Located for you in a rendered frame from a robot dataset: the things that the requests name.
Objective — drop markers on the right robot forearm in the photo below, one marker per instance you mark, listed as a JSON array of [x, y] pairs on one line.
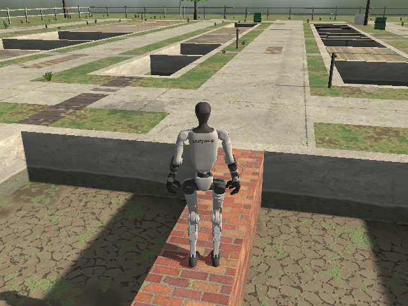
[[234, 171]]

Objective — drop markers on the left robot thigh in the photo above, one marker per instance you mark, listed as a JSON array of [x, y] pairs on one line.
[[189, 188]]

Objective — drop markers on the robot left upper arm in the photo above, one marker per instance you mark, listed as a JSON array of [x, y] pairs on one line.
[[179, 147]]

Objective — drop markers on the left robot forearm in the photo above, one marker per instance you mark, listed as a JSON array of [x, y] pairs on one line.
[[172, 171]]

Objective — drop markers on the right robot hand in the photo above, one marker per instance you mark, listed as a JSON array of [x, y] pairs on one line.
[[231, 184]]

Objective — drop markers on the robot right upper arm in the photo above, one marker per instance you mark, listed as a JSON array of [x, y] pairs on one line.
[[226, 144]]

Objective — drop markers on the left robot hand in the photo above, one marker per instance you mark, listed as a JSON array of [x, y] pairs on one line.
[[174, 184]]

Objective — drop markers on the robot left shin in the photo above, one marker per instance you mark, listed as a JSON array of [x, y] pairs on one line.
[[193, 236]]

